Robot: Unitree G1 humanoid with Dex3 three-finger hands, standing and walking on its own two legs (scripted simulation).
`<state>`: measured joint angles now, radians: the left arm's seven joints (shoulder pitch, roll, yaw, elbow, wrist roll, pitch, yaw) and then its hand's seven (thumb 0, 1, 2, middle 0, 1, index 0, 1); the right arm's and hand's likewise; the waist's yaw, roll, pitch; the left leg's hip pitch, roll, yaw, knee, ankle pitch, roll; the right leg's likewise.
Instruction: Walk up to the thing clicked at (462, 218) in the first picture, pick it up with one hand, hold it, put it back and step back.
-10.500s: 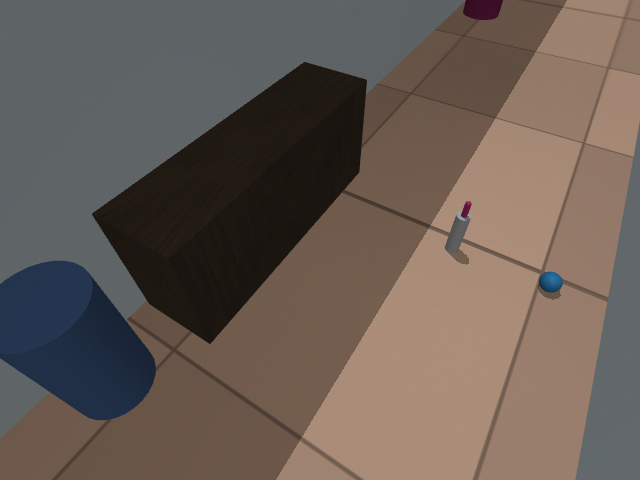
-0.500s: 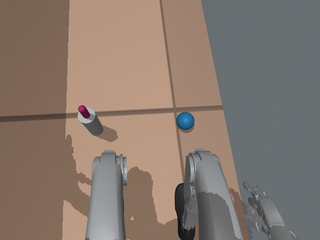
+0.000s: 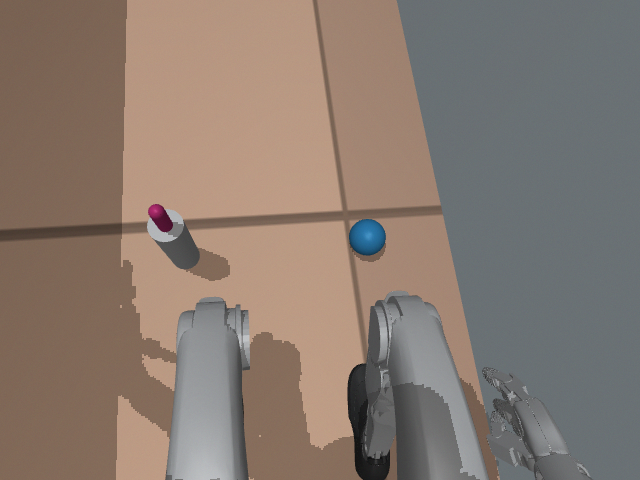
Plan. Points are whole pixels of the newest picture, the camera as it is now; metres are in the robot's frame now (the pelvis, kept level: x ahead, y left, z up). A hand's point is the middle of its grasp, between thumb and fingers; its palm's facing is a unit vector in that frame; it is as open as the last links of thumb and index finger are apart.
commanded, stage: go down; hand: left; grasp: from the side
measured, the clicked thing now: (173, 237) +0.45 +0.23 -0.27
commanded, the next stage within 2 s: none
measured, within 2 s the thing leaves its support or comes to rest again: neither
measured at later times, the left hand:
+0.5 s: hand out of the picture +0.38 +0.40 +0.01, palm faces +0.11 -0.99 -0.08, open 17.6 cm
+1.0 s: hand out of the picture +0.39 +0.40 +0.01, palm faces +0.09 -0.99 -0.06, open 17.6 cm
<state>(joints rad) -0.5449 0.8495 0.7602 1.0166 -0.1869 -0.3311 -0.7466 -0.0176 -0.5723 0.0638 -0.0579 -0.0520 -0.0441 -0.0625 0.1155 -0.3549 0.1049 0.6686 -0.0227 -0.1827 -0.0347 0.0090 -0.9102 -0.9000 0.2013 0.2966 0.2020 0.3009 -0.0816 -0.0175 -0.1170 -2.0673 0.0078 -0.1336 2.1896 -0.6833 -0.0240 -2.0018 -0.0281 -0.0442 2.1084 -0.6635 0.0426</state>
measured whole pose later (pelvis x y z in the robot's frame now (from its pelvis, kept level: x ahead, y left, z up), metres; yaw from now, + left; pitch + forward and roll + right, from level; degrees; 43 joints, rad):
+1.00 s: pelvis +0.00 +0.00 -0.01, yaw +0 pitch +32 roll -7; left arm -0.59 0.85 0.78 0.99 -0.23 -0.35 -0.79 -0.02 -0.59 0.05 -0.07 -0.05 -0.05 -0.06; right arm 0.11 -0.36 0.11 0.67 -0.02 -0.18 -0.03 0.01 -0.90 -0.90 0.20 0.30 0.20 0.30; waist -0.09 -0.02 -0.11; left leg -2.10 0.00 -0.14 2.22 -0.68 -0.02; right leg -2.03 -0.03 -0.04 2.14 -0.67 0.05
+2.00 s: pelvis +0.00 +0.00 -0.02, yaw -1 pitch +31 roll -8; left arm -0.61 0.88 0.79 0.99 -0.28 -0.38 -0.85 -0.02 -0.61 0.04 -0.08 -0.06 -0.06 -0.07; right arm 0.09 -0.36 0.13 0.67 -0.02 -0.19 -0.04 0.01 -0.90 -0.90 0.20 0.30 0.20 0.30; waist -0.10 -0.03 -0.10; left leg -2.12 0.00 -0.15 2.26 -0.68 -0.02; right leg -2.05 -0.02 -0.05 2.17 -0.66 0.05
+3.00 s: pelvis +0.00 +0.00 -0.02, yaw -1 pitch +31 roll -8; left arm -0.59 0.87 0.79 0.98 -0.29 -0.38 -0.87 -0.02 -0.61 0.04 -0.08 -0.07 -0.07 -0.08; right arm 0.09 -0.37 0.13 0.67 -0.02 -0.19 -0.04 0.01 -0.90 -0.89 0.20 0.30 0.20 0.30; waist -0.09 -0.02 -0.10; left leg -2.12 0.00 -0.15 2.26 -0.69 -0.03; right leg -2.05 -0.02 -0.05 2.17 -0.67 0.05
